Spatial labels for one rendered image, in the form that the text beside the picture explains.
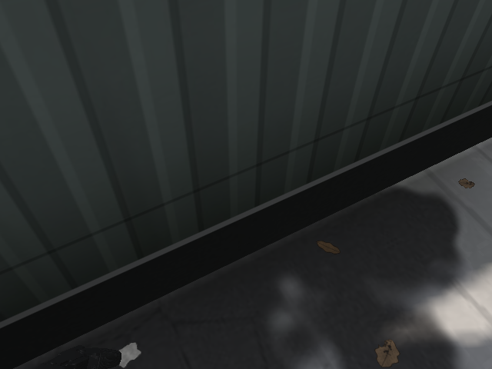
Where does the robot left hand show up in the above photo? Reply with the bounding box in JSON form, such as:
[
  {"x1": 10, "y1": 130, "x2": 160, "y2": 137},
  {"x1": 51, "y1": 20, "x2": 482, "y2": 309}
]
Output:
[{"x1": 36, "y1": 345, "x2": 121, "y2": 369}]

